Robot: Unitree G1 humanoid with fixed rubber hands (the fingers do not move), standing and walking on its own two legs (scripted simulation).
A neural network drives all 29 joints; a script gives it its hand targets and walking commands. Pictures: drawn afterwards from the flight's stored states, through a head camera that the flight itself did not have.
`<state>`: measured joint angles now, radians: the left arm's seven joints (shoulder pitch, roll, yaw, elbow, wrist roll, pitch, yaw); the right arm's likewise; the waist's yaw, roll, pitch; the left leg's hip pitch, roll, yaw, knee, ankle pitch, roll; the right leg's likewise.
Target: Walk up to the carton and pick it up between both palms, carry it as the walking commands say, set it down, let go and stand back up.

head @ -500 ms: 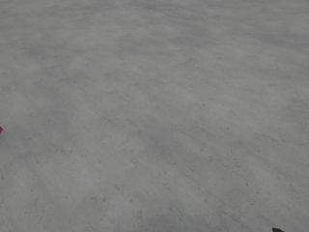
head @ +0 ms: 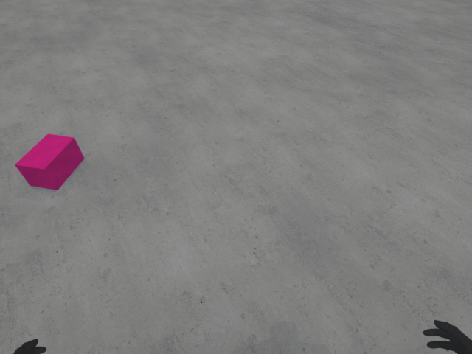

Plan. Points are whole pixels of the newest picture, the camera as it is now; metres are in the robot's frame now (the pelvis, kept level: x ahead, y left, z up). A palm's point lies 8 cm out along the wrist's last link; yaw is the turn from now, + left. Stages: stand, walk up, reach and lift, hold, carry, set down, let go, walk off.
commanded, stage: walk up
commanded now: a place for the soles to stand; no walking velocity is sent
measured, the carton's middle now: (52, 161) +1.35 +1.00 -0.67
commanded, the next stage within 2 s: none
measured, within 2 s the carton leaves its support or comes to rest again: neither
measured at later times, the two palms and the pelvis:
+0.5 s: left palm out of the picture +0.05 +0.41 -0.02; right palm (296, 195) +0.49 -0.15 -0.04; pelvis +0.18 +0.06 +0.02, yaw +23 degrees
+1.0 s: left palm out of the picture +0.29 +0.52 -0.04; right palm (253, 160) +0.65 -0.07 -0.08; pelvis +0.40 +0.17 +0.00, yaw +35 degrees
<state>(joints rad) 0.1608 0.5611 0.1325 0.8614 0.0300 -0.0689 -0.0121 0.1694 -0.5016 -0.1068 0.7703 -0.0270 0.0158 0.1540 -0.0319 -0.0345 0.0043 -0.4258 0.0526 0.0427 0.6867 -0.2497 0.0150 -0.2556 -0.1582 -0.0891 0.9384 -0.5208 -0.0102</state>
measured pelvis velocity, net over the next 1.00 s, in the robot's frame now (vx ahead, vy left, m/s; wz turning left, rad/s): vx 0.40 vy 0.17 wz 0.61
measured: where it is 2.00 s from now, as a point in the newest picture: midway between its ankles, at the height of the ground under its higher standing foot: (127, 264)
